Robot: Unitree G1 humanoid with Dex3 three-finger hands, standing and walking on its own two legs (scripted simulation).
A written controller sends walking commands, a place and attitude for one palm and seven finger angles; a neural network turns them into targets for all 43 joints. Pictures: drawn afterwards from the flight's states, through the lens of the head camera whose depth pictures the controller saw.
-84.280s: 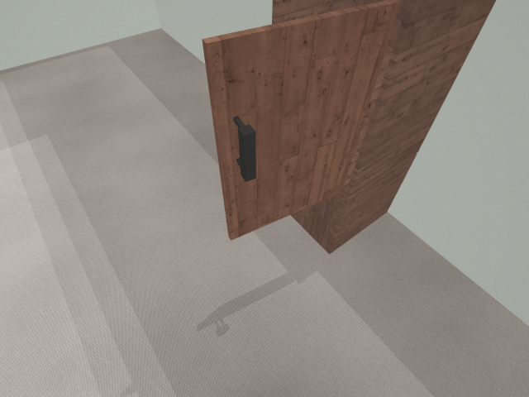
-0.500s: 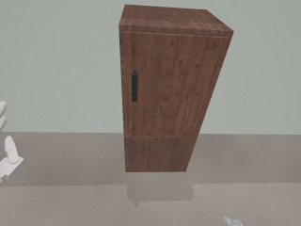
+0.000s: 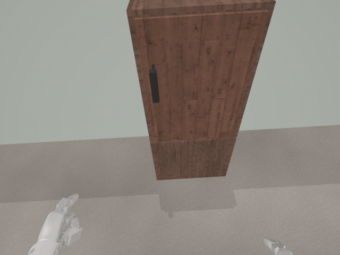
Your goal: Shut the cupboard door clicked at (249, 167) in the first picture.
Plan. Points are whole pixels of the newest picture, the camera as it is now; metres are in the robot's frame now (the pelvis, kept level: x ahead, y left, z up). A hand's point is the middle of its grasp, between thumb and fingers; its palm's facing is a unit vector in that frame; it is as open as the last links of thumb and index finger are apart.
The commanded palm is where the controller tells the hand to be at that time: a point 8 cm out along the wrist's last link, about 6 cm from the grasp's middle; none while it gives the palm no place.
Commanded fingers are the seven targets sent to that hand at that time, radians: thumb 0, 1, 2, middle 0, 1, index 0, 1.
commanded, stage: let the arm hang, fingers relaxed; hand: left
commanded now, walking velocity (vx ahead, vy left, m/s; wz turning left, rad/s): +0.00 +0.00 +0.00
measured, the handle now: (154, 83) +0.69 +0.09 +0.04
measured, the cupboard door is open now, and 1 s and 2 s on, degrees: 0 0 0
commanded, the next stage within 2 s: look to check the result in 0.94 s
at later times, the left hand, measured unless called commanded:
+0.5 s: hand out of the picture -0.07 +0.15 -0.16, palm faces +0.04 -0.98 -0.19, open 7.3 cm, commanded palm none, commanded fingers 0.00 0.90 0.90 -0.20 -0.30 -0.20 -0.30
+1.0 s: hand out of the picture -0.03 +0.14 -0.17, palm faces +0.04 -0.99 -0.14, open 7.4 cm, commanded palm none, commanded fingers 0.00 0.90 0.90 -0.20 -0.30 -0.20 -0.30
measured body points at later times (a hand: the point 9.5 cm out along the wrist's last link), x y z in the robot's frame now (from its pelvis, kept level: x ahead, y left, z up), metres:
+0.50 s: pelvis +0.00 -0.01 +0.01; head +0.00 -0.01 +0.46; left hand -0.07 +0.21 -0.14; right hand -0.03 -0.22 -0.15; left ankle +0.05 +0.08 -0.73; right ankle -0.03 -0.10 -0.73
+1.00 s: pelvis +0.00 -0.01 +0.01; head -0.01 +0.00 +0.46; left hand -0.03 +0.19 -0.15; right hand -0.03 -0.22 -0.15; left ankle +0.05 +0.08 -0.73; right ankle -0.03 -0.10 -0.73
